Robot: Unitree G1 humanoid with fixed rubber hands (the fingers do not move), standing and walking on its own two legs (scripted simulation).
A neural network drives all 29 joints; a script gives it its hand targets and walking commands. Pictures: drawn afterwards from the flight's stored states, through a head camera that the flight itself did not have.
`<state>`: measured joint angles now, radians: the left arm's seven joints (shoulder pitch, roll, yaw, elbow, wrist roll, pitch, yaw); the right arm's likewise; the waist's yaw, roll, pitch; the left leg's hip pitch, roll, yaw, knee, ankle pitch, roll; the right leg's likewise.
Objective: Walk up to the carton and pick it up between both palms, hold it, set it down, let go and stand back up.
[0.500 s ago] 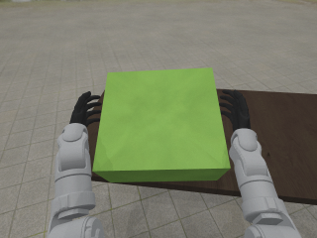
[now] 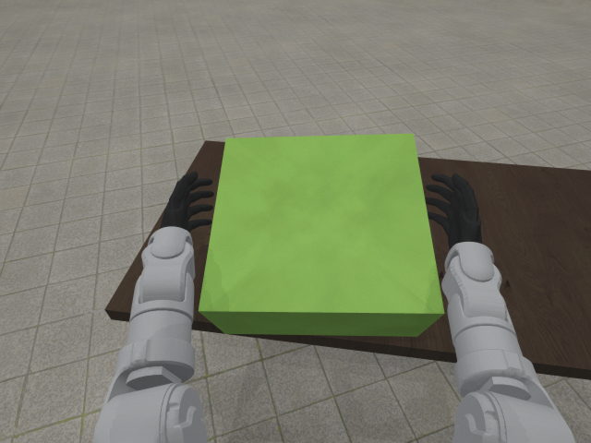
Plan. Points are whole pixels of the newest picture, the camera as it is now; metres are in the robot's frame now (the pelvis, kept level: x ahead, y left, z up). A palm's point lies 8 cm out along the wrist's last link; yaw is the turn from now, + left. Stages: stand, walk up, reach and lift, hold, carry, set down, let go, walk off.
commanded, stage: set down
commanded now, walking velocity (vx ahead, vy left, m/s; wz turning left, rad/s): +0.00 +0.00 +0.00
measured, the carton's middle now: (318, 234) +0.44 -0.03 +0.06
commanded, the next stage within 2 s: none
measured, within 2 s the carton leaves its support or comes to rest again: neither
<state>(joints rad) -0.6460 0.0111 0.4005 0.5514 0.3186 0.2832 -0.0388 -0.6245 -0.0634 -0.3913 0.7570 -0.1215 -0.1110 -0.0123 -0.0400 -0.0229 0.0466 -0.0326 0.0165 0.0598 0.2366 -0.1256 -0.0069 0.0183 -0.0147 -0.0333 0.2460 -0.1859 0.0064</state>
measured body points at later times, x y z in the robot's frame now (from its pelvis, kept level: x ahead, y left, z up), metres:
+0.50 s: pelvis +0.01 -0.01 +0.00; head +0.01 +0.01 +0.45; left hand +0.42 +0.18 +0.10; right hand +0.40 -0.22 +0.12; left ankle +0.01 +0.12 -0.75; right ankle -0.03 -0.12 -0.75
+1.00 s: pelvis +0.01 -0.01 +0.00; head +0.03 +0.01 +0.45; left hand +0.44 +0.17 +0.09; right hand +0.41 -0.22 +0.10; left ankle +0.01 +0.12 -0.75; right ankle -0.03 -0.12 -0.75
